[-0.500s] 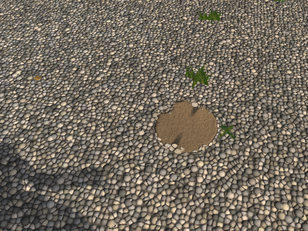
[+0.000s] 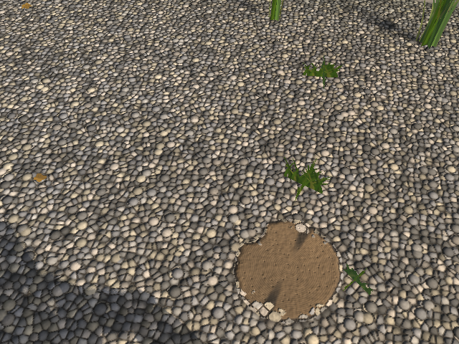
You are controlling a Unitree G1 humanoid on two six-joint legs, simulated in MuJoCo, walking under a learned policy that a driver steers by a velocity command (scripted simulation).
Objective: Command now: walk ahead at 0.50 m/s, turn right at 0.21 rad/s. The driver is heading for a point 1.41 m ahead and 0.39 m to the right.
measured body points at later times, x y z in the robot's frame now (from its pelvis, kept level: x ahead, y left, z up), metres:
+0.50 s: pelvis +0.30 -0.05 +0.00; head +0.34 -0.06 +0.45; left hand +0.44 +0.22 -0.11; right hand +0.44 -0.34 -0.08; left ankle +0.51 +0.08 -0.70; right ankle +0.23 -0.13 -0.74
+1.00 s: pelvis +0.56 -0.10 +0.00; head +0.59 -0.11 +0.45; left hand +0.87 -0.01 -0.08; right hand +0.41 -0.35 -0.12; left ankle +0.53 +0.05 -0.74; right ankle +0.62 -0.31 -0.70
